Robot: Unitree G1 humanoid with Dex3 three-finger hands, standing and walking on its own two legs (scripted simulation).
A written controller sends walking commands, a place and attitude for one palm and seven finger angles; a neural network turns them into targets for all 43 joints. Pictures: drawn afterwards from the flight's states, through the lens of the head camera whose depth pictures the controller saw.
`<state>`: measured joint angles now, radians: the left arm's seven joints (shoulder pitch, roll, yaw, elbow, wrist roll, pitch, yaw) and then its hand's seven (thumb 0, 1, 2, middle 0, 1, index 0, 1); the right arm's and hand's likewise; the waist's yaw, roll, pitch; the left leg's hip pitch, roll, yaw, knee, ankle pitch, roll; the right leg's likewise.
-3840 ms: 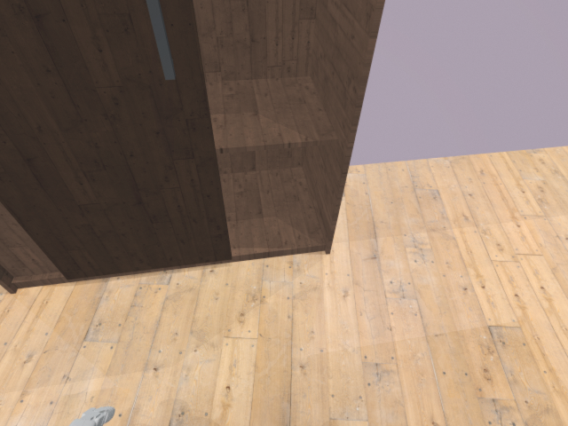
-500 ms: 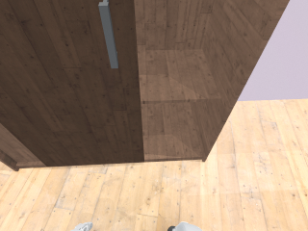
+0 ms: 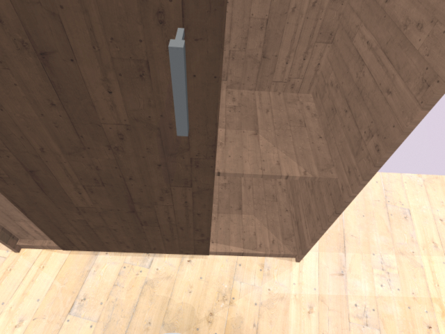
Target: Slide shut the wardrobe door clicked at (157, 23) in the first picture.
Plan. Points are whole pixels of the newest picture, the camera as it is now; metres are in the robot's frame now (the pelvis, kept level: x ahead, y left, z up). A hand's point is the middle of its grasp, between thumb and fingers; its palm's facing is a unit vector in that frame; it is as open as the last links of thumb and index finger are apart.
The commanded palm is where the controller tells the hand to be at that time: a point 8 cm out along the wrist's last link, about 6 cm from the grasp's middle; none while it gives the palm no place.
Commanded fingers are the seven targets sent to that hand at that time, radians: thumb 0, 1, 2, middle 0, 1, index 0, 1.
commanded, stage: come to a stop and stand still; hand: left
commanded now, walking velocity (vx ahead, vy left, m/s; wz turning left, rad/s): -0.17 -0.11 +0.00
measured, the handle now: (181, 86) +0.47 +0.13 +0.19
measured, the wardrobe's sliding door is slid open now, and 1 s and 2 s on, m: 0.40 0.40 0.40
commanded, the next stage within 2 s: look again from close up in 1.22 s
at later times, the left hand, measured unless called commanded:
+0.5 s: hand out of the picture -0.03 +0.12 -0.15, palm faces +0.08 -0.97 -0.24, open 7.3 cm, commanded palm none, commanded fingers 0.00 0.90 0.90 -0.20 -0.30 -0.20 -0.30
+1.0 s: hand out of the picture -0.07 +0.19 -0.17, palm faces +0.06 -0.98 -0.19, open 7.4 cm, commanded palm none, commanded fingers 0.00 0.90 0.90 -0.20 -0.30 -0.20 -0.30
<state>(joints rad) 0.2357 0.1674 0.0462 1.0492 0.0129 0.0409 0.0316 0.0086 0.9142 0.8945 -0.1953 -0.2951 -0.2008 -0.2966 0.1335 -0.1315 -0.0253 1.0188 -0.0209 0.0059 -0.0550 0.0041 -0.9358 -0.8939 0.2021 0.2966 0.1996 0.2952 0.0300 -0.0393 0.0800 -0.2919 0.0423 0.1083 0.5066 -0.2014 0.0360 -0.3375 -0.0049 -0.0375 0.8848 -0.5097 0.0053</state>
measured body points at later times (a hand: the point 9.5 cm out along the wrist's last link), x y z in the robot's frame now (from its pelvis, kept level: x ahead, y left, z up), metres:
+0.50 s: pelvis -0.04 -0.06 +0.01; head -0.03 -0.08 +0.46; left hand -0.03 +0.17 -0.13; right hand -0.02 -0.31 -0.16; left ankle -0.07 +0.09 -0.68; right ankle -0.06 -0.16 -0.74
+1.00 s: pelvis -0.05 +0.02 +0.00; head -0.05 +0.02 +0.45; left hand -0.07 +0.24 -0.16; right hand +0.00 -0.21 -0.15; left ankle -0.07 +0.10 -0.74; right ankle -0.08 -0.11 -0.74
